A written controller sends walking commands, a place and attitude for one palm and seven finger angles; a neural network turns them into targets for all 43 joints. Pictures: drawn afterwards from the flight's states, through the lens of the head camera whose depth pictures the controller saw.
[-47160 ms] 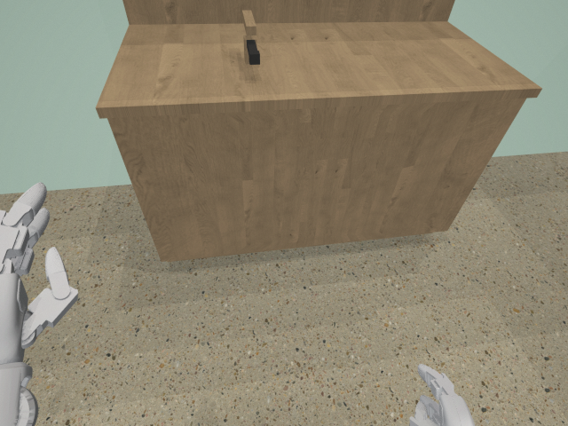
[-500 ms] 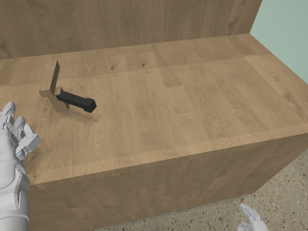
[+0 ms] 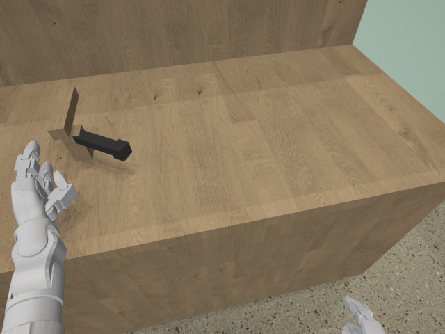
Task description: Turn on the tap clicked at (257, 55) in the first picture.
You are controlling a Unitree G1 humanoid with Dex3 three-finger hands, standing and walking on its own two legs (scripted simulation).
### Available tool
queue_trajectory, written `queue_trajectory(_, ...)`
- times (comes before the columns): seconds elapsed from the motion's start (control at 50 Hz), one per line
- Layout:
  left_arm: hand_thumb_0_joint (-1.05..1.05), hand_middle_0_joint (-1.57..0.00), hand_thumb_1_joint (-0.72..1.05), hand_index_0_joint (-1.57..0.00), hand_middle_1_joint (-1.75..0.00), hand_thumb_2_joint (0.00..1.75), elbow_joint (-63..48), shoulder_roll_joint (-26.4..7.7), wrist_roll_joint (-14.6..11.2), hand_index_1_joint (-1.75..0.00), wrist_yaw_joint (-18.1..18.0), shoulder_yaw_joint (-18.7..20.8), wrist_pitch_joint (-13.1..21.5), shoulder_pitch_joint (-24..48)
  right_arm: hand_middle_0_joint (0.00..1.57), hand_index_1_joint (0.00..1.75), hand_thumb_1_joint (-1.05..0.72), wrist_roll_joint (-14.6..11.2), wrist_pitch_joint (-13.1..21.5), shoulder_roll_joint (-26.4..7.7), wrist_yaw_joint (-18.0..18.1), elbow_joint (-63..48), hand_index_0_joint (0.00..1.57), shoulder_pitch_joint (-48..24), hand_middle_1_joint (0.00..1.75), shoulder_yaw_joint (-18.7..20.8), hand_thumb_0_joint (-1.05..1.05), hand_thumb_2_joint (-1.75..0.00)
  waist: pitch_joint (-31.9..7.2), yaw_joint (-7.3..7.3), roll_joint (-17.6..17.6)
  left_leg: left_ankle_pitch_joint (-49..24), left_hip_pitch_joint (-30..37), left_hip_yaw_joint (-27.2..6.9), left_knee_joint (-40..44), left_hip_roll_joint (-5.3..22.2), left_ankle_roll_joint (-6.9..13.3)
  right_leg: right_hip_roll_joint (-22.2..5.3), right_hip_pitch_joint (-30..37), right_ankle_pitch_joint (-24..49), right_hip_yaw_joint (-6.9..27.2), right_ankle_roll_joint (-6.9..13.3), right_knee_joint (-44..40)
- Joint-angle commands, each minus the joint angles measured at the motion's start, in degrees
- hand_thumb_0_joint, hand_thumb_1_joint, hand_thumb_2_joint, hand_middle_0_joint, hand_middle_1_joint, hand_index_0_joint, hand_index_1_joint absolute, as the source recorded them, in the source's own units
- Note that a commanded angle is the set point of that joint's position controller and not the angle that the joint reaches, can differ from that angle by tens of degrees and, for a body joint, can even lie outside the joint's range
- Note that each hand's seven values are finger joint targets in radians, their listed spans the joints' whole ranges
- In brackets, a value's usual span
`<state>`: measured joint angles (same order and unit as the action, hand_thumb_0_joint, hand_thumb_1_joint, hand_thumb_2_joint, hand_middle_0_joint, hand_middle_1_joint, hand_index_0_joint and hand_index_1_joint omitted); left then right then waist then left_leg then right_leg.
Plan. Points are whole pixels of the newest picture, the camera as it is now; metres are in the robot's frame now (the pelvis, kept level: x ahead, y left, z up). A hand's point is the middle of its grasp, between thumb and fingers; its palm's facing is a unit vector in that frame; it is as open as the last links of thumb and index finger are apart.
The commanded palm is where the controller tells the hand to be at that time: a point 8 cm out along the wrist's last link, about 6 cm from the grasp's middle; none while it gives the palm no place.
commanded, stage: push the lever round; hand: left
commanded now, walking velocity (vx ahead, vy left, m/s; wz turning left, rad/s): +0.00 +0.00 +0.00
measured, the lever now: (121, 150) +0.42 +0.23 +0.09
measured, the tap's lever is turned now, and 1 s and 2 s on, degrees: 55 55 55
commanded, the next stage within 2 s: none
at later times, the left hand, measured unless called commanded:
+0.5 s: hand (83, 187) +0.33 +0.27 +0.09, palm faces +0.61 -0.79 -0.06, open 7.8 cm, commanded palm +0.29 +0.30 +0.09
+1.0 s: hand (102, 179) +0.35 +0.24 +0.09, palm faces +0.69 -0.72 -0.06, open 7.8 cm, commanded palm +0.31 +0.27 +0.09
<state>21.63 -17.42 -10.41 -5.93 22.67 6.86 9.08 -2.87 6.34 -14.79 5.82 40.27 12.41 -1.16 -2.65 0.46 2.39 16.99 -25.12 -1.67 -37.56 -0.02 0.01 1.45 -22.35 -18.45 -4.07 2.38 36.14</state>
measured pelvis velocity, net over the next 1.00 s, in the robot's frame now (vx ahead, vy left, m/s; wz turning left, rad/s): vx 0.00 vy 0.00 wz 0.00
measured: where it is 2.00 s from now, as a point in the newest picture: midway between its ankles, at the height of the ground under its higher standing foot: outside the picture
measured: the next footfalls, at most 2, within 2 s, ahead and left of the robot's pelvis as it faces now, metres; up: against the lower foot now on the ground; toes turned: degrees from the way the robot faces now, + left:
none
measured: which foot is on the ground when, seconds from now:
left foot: down 0.00-1.00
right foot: down 0.00-1.00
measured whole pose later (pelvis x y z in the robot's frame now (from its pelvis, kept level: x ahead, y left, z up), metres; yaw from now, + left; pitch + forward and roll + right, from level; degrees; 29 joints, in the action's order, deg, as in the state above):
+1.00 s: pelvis +0.00 +0.00 +0.00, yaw +0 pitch +4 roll -1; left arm 18.3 -6.8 -2.9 -30.6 14.6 2.2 12.6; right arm -0.2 0.8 -13.0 3.9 40.7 9.4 -0.4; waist -3.7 0.5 2.1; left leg 17.1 -23.7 -1.6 -36.9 -0.2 0.0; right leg 1.3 -20.9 -18.6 -4.0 2.3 35.5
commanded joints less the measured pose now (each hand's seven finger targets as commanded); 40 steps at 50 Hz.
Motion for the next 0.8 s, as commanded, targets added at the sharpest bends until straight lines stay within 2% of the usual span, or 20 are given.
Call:
queue_trajectory(0.0, 0.00, -0.15, 0.90, -0.15, -0.15, 0.90, -13.4, -14.6, 0.7, -0.15, -2.8, 4.0, 4.5, 15.1, 0.20, 0.30, -0.90, 0.6, 2.7, -7.6, 0.0, -8.0, 0.20, -3.8, 0.30, 3.0, 0.00, -0.90, -14.5, 0.27, -0.2, -8.9, 6.9, -0.9, 4.3, 0.0, 1.8, -1.0, 4.6, 11.6, 2.7, -1.3, -5.3)
queue_trajectory(0.08, 0.00, -0.15, 0.90, -0.15, -0.15, 0.90, -13.3, -13.7, 1.2, -0.15, -4.6, 4.0, 3.7, 13.2, 0.20, 0.30, -0.90, 0.8, 1.8, -7.3, -0.3, -8.5, 0.20, -4.1, 0.30, 3.0, 0.00, -0.90, -13.9, 0.72, 0.1, -10.3, 5.9, -0.2, 4.1, -0.1, 1.9, -1.2, 5.7, 13.8, 2.9, -1.4, -5.2)
queue_trajectory(0.1, 0.00, -0.15, 0.90, -0.15, -0.15, 0.90, -12.7, -13.8, 1.1, -0.15, -5.0, 4.3, 3.3, 12.9, 0.20, 0.30, -0.90, 0.8, 1.6, -7.4, -0.4, -8.5, 0.20, -4.2, 0.30, 3.0, 0.00, -0.90, -13.6, 0.70, -1.1, -10.1, 5.5, -0.1, 4.1, -0.1, 2.0, -1.3, 5.8, 13.9, 3.0, -1.5, -5.4)
queue_trajectory(0.12, 0.00, -0.15, 0.90, -0.15, -0.15, 0.90, -13.4, -15.0, 1.7, -0.15, -5.7, 5.2, 3.4, 13.9, 0.20, 0.30, -0.90, 0.7, 1.3, -7.4, -0.2, -8.3, 0.20, -4.6, 0.30, 2.9, 0.00, -0.90, -13.2, 0.59, 0.0, -10.2, 5.4, 0.1, 3.8, -0.2, 2.1, -1.4, 5.8, 14.0, 3.3, -1.5, -5.5)
queue_trajectory(0.16, 0.00, -0.15, 0.90, -0.15, -0.15, 0.90, -13.1, -13.7, 1.7, -0.15, -6.3, 4.3, 3.0, 14.3, 0.20, 0.30, -0.90, 0.7, 0.9, -7.2, -0.3, -8.5, 0.20, -4.6, 0.30, 3.0, 0.00, -0.90, -12.5, 0.26, -0.5, -9.7, 5.1, 0.3, 3.9, -0.1, 2.2, -1.4, 5.5, 13.7, 3.3, -1.7, -5.8)
queue_trajectory(0.22, 0.00, -0.15, 0.90, -0.15, -0.15, 0.90, -16.6, -12.5, 2.4, -0.15, -7.4, 3.3, 4.1, 14.8, 0.20, 0.30, -0.90, 1.1, 1.0, -7.0, -0.4, -8.5, 0.20, -4.7, 0.30, 3.1, 0.00, -0.90, -14.2, 0.50, 1.8, -12.0, 6.8, 0.4, 3.5, -0.2, 2.1, -1.4, 6.3, 16.0, 3.4, -1.4, -5.3)
queue_trajectory(0.26, 0.00, -0.15, 0.90, -0.15, -0.15, 0.90, -16.8, -10.2, 2.6, -0.15, -7.9, 1.2, 4.5, 15.1, 0.20, 0.30, -0.90, 1.2, 1.0, -6.9, -0.6, -8.3, 0.20, -4.5, 0.30, 3.2, 0.00, -0.90, -14.5, -0.18, 1.6, -12.2, 7.4, 0.5, 3.2, -0.1, 2.1, -1.3, 5.5, 16.3, 3.2, -1.4, -5.1)
queue_trajectory(0.3, 0.00, -0.15, 0.90, -0.15, -0.15, 0.90, -15.4, -9.4, 2.4, -0.15, -8.3, 0.8, 4.2, 14.8, 0.20, 0.30, -0.90, 1.3, 0.9, -7.1, -0.6, -8.1, 0.20, -4.6, 0.30, 3.3, 0.00, -0.90, -13.4, -0.74, -0.9, -11.4, 6.7, 0.5, 3.1, -0.1, 2.2, -1.3, 5.1, 16.0, 3.2, -1.7, -5.5)
queue_trajectory(0.32, 0.00, -0.15, 0.90, -0.15, -0.15, 0.90, -14.2, -10.8, 2.6, -0.15, -8.6, 2.4, 4.0, 15.0, 0.20, 0.30, -0.90, 1.2, 0.6, -7.2, -0.4, -7.6, 0.20, -4.7, 0.30, 3.2, 0.00, -0.90, -12.3, -0.48, -1.1, -11.0, 6.0, 0.4, 3.3, -0.1, 2.2, -1.4, 5.1, 15.5, 3.3, -1.6, -5.7)
queue_trajectory(0.34, 0.00, -0.15, 0.90, -0.15, -0.15, 0.90, -14.0, -9.1, 2.4, -0.15, -8.6, 1.0, 3.8, 15.2, 0.20, 0.30, -0.90, 1.1, 0.5, -7.1, -0.3, -7.8, 0.20, -4.6, 0.30, 3.3, 0.00, -0.90, -12.6, -0.88, -1.9, -10.6, 6.0, 0.6, 3.3, -0.2, 2.2, -1.5, 5.1, 15.3, 3.3, -1.8, -5.9)
queue_trajectory(0.36, 0.00, -0.15, 0.90, -0.15, -0.15, 0.90, -13.7, -9.7, 2.2, -0.15, -8.8, 1.7, 3.4, 14.4, 0.20, 0.30, -0.90, 1.2, 0.4, -7.1, -0.3, -7.9, 0.20, -4.9, 0.30, 3.4, 0.00, -0.90, -13.2, -0.22, -2.1, -10.6, 5.8, 0.6, 3.3, -0.2, 2.2, -1.7, 5.8, 15.6, 3.5, -1.8, -6.0)
queue_trajectory(0.44, 0.00, -0.15, 0.90, -0.15, -0.15, 0.90, -17.9, -7.6, 3.4, -0.15, -10.5, -0.8, 3.2, 16.7, 0.20, 0.30, -0.90, 1.3, 0.3, -6.6, -0.4, -8.3, 0.20, -5.6, 0.30, 3.3, 0.00, -0.90, -14.6, -0.28, 1.9, -12.2, 8.1, 0.5, 3.4, -0.3, 1.9, -1.7, 5.5, 16.3, 3.2, -1.5, -5.5)
queue_trajectory(0.52, 0.00, -0.15, 0.90, -0.15, -0.15, 0.90, -18.2, -7.3, 4.7, -0.15, -13.6, -0.5, 3.3, 15.5, 0.20, 0.30, -0.90, 1.8, 0.0, -6.5, -0.7, -8.1, 0.20, -6.1, 0.30, 3.3, 0.00, -0.90, -14.4, 0.15, 0.7, -13.4, 7.9, 0.1, 3.4, -0.1, 1.8, -1.6, 5.7, 16.7, 2.7, -1.4, -5.0)
queue_trajectory(0.54, 0.00, -0.15, 0.90, -0.15, -0.15, 0.90, -17.2, -5.5, 4.7, -0.15, -14.1, -2.0, 3.0, 16.2, 0.20, 0.30, -0.90, 1.8, -0.1, -6.4, -0.8, -8.1, 0.20, -6.0, 0.30, 3.2, 0.00, -0.90, -14.0, -0.47, -1.0, -12.5, 7.7, -0.1, 3.6, 0.0, 1.7, -1.5, 5.1, 15.6, 2.4, -1.5, -5.1)
queue_trajectory(0.6, 0.00, -0.15, 0.90, -0.15, -0.15, 0.90, -16.0, -4.6, 4.9, -0.15, -15.6, -3.1, 2.3, 18.3, 0.20, 0.30, -0.90, 1.8, -0.4, -6.5, -0.7, -8.0, 0.20, -7.0, 0.30, 3.0, 0.00, -0.90, -12.0, -0.67, -1.8, -9.9, 6.7, -0.2, 4.0, 0.0, 1.7, -1.7, 4.3, 12.8, 2.7, -1.5, -6.1)
queue_trajectory(0.62, 0.00, -0.15, 0.90, -0.15, -0.15, 0.90, -17.2, -5.5, 5.5, -0.15, -16.4, -2.0, 2.2, 19.0, 0.20, 0.30, -0.90, 1.9, -0.6, -6.3, -0.5, -8.0, 0.20, -7.4, 0.30, 3.1, 0.00, -0.90, -12.9, -0.24, -0.2, -10.5, 7.6, -0.2, 4.1, 0.0, 1.7, -1.7, 4.6, 12.8, 2.7, -1.3, -5.9)
queue_trajectory(0.64, 0.00, -0.15, 0.90, -0.15, -0.15, 0.90, -18.0, -3.3, 6.0, -0.15, -16.8, -4.5, 2.0, 19.5, 0.20, 0.30, -0.90, 2.0, -0.6, -6.2, -0.7, -8.3, 0.20, -7.2, 0.30, 3.1, 0.00, -0.90, -14.3, -0.35, 0.3, -11.2, 8.2, -0.2, 4.2, 0.0, 1.5, -1.7, 5.0, 13.3, 2.5, -1.2, -5.5)
queue_trajectory(0.68, 0.00, -0.15, 0.90, -0.15, -0.15, 0.90, -18.2, -1.8, 6.4, -0.15, -17.9, -5.8, 1.5, 18.6, 0.20, 0.30, -0.90, 2.3, -0.7, -6.1, -0.9, -8.4, 0.20, -7.5, 0.30, 3.1, 0.00, -0.90, -15.0, -0.18, 0.1, -12.5, 8.8, -0.2, 3.9, 0.0, 1.5, -1.7, 5.2, 14.6, 2.4, -1.2, -5.4)
queue_trajectory(0.72, 0.00, -0.15, 0.90, -0.15, -0.15, 0.90, -17.0, -3.3, 7.0, -0.15, -19.4, -4.0, 0.6, 17.7, 0.20, 0.30, -0.90, 2.3, -1.2, -6.2, -0.9, -8.1, 0.20, -7.7, 0.30, 3.1, 0.00, -0.90, -14.4, 0.35, -0.4, -12.6, 8.2, -0.5, 4.2, 0.2, 1.2, -1.6, 5.5, 13.9, 2.3, -1.0, -5.3)
queue_trajectory(0.78, 0.00, -0.15, 0.90, -0.15, -0.15, 0.90, -17.1, -1.1, 7.1, -0.15, -21.0, -5.5, 0.0, 19.1, 0.20, 0.30, -0.90, 2.4, -1.7, -5.9, -1.2, -8.4, 0.20, -8.2, 0.30, 3.2, 0.00, -0.90, -14.6, 0.15, -1.3, -12.2, 8.1, -0.2, 4.1, 0.2, 1.3, -1.8, 5.8, 14.0, 2.4, -1.2, -5.8)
